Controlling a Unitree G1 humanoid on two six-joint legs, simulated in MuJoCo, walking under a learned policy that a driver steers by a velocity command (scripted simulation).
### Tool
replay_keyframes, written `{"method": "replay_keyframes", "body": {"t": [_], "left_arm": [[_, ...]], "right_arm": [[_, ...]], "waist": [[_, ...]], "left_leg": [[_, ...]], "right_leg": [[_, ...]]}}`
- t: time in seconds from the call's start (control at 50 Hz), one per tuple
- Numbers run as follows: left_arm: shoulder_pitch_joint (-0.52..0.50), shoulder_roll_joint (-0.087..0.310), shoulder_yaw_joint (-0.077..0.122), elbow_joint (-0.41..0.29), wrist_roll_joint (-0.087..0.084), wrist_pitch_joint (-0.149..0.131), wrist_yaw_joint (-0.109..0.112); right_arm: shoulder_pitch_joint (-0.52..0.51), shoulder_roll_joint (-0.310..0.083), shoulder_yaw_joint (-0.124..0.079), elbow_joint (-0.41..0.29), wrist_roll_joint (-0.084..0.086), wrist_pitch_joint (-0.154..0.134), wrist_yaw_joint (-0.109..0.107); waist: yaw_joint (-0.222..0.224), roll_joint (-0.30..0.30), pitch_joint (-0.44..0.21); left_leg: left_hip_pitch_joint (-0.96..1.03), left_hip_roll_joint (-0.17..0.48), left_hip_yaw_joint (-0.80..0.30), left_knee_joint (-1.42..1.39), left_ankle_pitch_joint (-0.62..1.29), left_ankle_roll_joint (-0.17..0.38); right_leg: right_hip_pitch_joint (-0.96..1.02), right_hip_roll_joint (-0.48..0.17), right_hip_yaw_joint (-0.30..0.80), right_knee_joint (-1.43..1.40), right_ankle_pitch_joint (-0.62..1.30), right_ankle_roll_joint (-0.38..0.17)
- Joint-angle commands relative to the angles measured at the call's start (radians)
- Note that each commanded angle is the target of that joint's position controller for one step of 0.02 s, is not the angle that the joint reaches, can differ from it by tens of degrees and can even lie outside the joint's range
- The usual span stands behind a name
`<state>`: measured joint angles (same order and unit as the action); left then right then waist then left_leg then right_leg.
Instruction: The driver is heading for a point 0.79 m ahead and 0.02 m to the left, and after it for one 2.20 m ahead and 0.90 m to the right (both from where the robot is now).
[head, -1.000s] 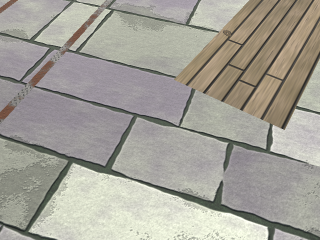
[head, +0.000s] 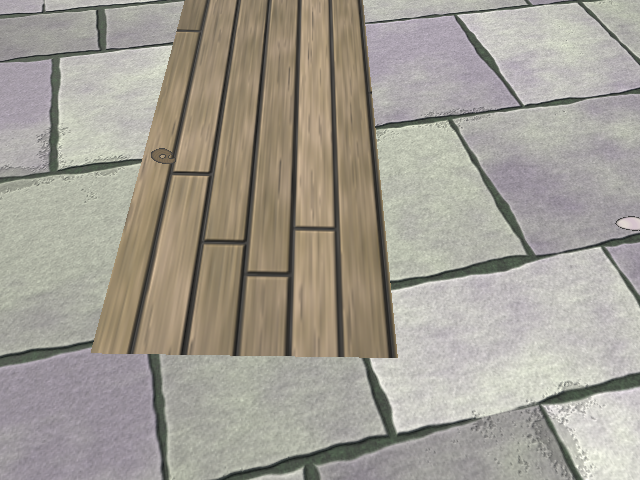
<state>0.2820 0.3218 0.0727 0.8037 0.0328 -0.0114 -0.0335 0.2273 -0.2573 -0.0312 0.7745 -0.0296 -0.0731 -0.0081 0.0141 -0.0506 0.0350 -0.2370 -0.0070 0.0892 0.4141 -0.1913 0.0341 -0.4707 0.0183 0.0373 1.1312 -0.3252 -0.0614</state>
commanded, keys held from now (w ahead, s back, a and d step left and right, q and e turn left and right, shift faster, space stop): w+e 0.28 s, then w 0.18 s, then w+q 0.54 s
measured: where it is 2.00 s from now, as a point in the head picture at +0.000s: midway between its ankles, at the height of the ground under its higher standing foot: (381, 248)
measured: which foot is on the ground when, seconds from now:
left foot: down 0.00-0.36, up 0.38-0.88, down 0.90-1.00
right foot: up 0.00-0.32, down 0.34-0.92, up 0.94-1.00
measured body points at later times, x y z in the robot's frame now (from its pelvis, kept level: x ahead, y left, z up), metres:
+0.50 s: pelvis +0.26 -0.07 +0.00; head +0.29 -0.09 +0.44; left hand +0.44 +0.15 -0.12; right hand +0.25 -0.34 -0.14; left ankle +0.23 +0.09 -0.65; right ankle +0.27 -0.13 -0.74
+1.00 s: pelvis +0.54 -0.09 -0.02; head +0.57 -0.09 +0.43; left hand +0.60 +0.17 -0.15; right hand +0.65 -0.36 -0.14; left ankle +0.60 -0.05 -0.74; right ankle +0.38 -0.18 -0.63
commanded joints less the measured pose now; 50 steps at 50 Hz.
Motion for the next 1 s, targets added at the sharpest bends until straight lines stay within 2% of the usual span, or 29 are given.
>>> {"method": "replay_keyframes", "body": {"t": [0.02,0.08,0.16,0.24,0.28,0.3,0.32,0.34,0.36,0.38,0.4,0.42,0.44,0.46,0.5,0.56,0.64,0.74,0.78,0.8,0.84,0.86,0.88,0.9,0.92,0.94,0.96,0.98,1.0], "left_arm": [[-0.003,0.028,0.002,-0.071,0.004,0.011,-0.020],[-0.105,0.016,-0.006,-0.111,0.004,0.012,-0.031],[-0.240,-0.016,-0.027,-0.157,-0.001,0.004,-0.048],[-0.321,-0.007,-0.030,-0.193,0.008,0.004,-0.053],[-0.299,0.005,-0.024,-0.193,0.015,0.005,-0.045],[-0.244,0.014,-0.018,-0.178,0.019,0.002,-0.038],[-0.118,0.030,-0.006,-0.140,0.024,-0.007,-0.029],[0.062,0.070,0.015,-0.079,0.034,-0.015,-0.013],[0.120,0.179,0.041,-0.077,0.035,-0.017,0.006],[0.155,0.211,0.048,-0.092,-0.004,-0.007,0.017],[0.116,0.182,0.043,-0.067,-0.014,-0.003,0.029],[0.064,0.128,0.028,-0.058,-0.018,-0.011,0.034],[0.020,0.084,0.014,-0.050,-0.016,-0.020,0.034],[-0.011,0.057,0.003,-0.045,-0.022,-0.029,0.034],[-0.016,0.033,-0.007,-0.035,-0.020,-0.051,0.027],[0.026,0.054,-0.001,0.001,-0.019,-0.069,0.024],[0.077,0.039,-0.008,0.035,-0.016,-0.079,0.029],[0.113,0.025,-0.021,0.074,-0.014,-0.089,0.046],[0.147,0.030,-0.023,0.100,-0.012,-0.085,0.055],[0.147,0.040,-0.023,0.107,-0.010,-0.083,0.060],[0.132,0.073,-0.019,0.114,-0.006,-0.078,0.070],[0.120,0.089,-0.015,0.114,-0.002,-0.072,0.074],[0.108,0.104,-0.011,0.109,0.003,-0.063,0.075],[0.079,0.113,-0.010,0.092,-0.003,-0.060,0.073],[0.091,0.050,-0.027,0.041,-0.017,-0.071,0.062],[0.092,0.028,-0.025,-0.004,-0.020,-0.080,0.044],[0.007,0.052,-0.026,-0.014,-0.003,-0.089,0.038],[-0.025,0.049,-0.030,-0.032,-0.014,-0.101,0.032],[-0.022,0.046,-0.029,-0.027,-0.013,-0.101,0.033]], "right_arm": [[0.070,-0.109,-0.031,-0.015,0.014,-0.032,0.007],[0.095,-0.108,-0.034,0.006,0.012,-0.031,0.008],[0.119,-0.120,-0.039,0.029,0.011,-0.028,0.008],[0.177,-0.153,-0.048,0.062,0.011,-0.013,-0.002],[0.191,-0.179,-0.052,0.075,0.009,0.001,-0.009],[0.205,-0.191,-0.053,0.084,0.008,0.010,-0.011],[0.206,-0.196,-0.051,0.087,0.011,0.018,-0.012],[0.198,-0.182,-0.043,0.073,0.010,0.020,-0.010],[0.241,-0.061,-0.013,0.007,0.022,0.015,0.008],[0.187,-0.122,-0.029,-0.020,0.015,0.013,0.012],[0.080,-0.146,-0.037,-0.035,0.015,0.014,0.013],[0.068,-0.118,-0.024,-0.034,0.026,0.002,0.016],[0.088,-0.106,-0.022,-0.012,0.020,0.004,0.017],[0.125,-0.101,-0.022,0.005,0.003,0.019,0.020],[0.183,-0.088,-0.022,0.043,-0.005,0.049,0.032],[0.115,-0.071,-0.025,0.037,0.005,0.061,0.045],[-0.013,-0.069,-0.031,0.009,0.012,0.058,0.045],[-0.141,-0.042,-0.014,-0.026,0.001,0.047,0.056],[-0.187,-0.032,-0.007,-0.050,-0.002,0.043,0.062],[-0.186,-0.033,-0.006,-0.056,-0.002,0.042,0.063],[-0.126,-0.050,-0.013,-0.047,-0.001,0.044,0.057],[-0.053,-0.066,-0.020,-0.028,-0.003,0.043,0.052],[0.060,-0.091,-0.033,0.003,-0.007,0.038,0.047],[0.213,-0.131,-0.054,0.045,-0.019,0.031,0.039],[0.307,-0.250,-0.091,0.055,-0.022,0.036,0.022],[0.243,-0.290,-0.101,0.042,0.005,0.044,0.024],[0.198,-0.253,-0.098,0.046,0.032,0.049,0.024],[0.147,-0.199,-0.084,0.039,0.030,0.051,0.020],[0.105,-0.150,-0.071,0.038,0.025,0.051,0.018]], "waist": [[-0.009,0.152,-0.023],[-0.021,0.143,0.003],[-0.046,0.141,0.033],[-0.066,0.136,0.053],[-0.047,0.149,0.025],[-0.022,0.155,-0.016],[0.034,0.140,-0.087],[0.112,0.083,-0.188],[0.086,-0.142,-0.323],[0.108,-0.129,-0.403],[0.103,-0.012,-0.251],[0.063,0.001,-0.136],[0.015,0.036,-0.081],[-0.026,0.026,-0.055],[-0.050,0.013,-0.069],[-0.040,0.005,-0.014],[0.000,0.004,0.045],[0.033,0.004,0.078],[0.045,0.007,0.087],[0.037,0.001,0.078],[0.001,-0.034,0.024],[-0.033,-0.049,-0.020],[-0.082,-0.051,-0.083],[-0.164,-0.013,-0.161],[-0.176,0.153,-0.265],[-0.105,0.281,-0.325],[-0.114,0.115,-0.215],[-0.086,0.063,-0.102],[-0.040,0.003,-0.027]], "left_leg": [[0.133,0.274,-0.199,-0.239,0.204,0.116],[0.155,0.264,-0.099,-0.262,0.259,0.120],[0.154,0.238,0.024,-0.263,0.295,0.097],[0.250,0.275,0.078,-0.217,0.405,0.078],[0.304,0.282,0.119,-0.098,0.687,0.065],[0.314,0.285,0.131,0.015,0.832,0.063],[0.275,0.278,0.147,0.189,0.865,0.057],[0.122,0.252,0.161,0.429,0.687,0.034],[-0.262,0.148,0.158,0.777,-0.034,-0.015],[-0.426,0.011,-0.001,0.974,-0.361,-0.038],[-0.511,0.077,-0.083,0.977,-0.243,-0.027],[-0.479,0.108,-0.083,0.901,-0.169,-0.019],[-0.410,0.138,-0.090,0.807,-0.140,-0.017],[-0.339,0.147,-0.092,0.754,-0.131,-0.023],[-0.266,0.137,-0.084,0.723,-0.105,-0.028],[-0.346,0.134,-0.094,0.661,-0.001,-0.028],[-0.464,0.093,-0.145,0.528,0.128,-0.022],[-0.453,0.065,-0.056,0.320,0.222,0.002],[-0.441,0.049,-0.011,0.245,0.192,0.027],[-0.412,0.030,0.011,0.215,0.156,0.044],[-0.309,-0.032,0.060,0.199,0.055,0.088],[-0.235,-0.066,0.073,0.196,-0.001,0.113],[-0.109,-0.090,0.061,0.164,-0.032,0.141],[0.118,-0.067,-0.013,0.083,-0.012,0.186],[0.386,0.190,-0.372,0.062,-0.050,0.294],[0.553,0.361,-0.874,-0.080,0.074,0.437],[0.478,0.325,-0.737,-0.103,0.035,0.400],[0.330,0.301,-0.620,-0.134,0.068,0.359],[0.205,0.250,-0.532,-0.161,0.145,0.309]], "right_leg": [[-0.170,-0.067,0.030,0.013,0.074,0.016],[-0.240,-0.080,0.009,-0.075,0.167,0.032],[-0.176,-0.080,-0.060,-0.321,0.302,0.023],[-0.126,-0.059,-0.130,-0.464,0.222,-0.024],[-0.049,-0.005,-0.170,-0.504,0.117,-0.062],[0.035,0.034,-0.177,-0.525,0.067,-0.086],[0.196,0.074,-0.172,-0.580,0.071,-0.114],[0.455,0.041,-0.091,-0.630,0.080,-0.150],[0.794,-0.287,0.368,-0.669,-0.035,-0.248],[0.836,-0.425,0.739,-0.830,0.091,-0.325],[0.754,-0.371,0.521,-0.821,0.221,-0.287],[0.600,-0.327,0.383,-0.828,0.358,-0.257],[0.489,-0.267,0.283,-0.848,0.438,-0.206],[0.405,-0.226,0.216,-0.870,0.487,-0.181],[0.351,-0.200,0.140,-0.913,0.524,-0.165],[0.341,-0.191,0.072,-0.987,0.460,-0.146],[0.407,-0.193,-0.006,-1.024,0.442,-0.106],[0.495,-0.206,-0.108,-1.024,0.574,-0.078],[0.560,-0.221,-0.137,-0.986,0.686,-0.068],[0.588,-0.227,-0.154,-0.946,0.796,-0.059],[0.635,-0.238,-0.184,-0.807,1.132,-0.041],[0.644,-0.243,-0.197,-0.688,1.254,-0.037],[0.613,-0.246,-0.206,-0.516,1.248,-0.039],[0.472,-0.223,-0.224,-0.273,1.053,-0.029],[0.175,-0.117,-0.247,0.099,0.522,0.004],[-0.167,0.085,-0.079,0.355,-0.207,0.033],[-0.263,-0.011,0.047,0.346,-0.109,0.019],[-0.255,-0.053,0.032,0.266,-0.024,0.022],[-0.206,-0.086,0.020,0.169,0.003,0.029]]}}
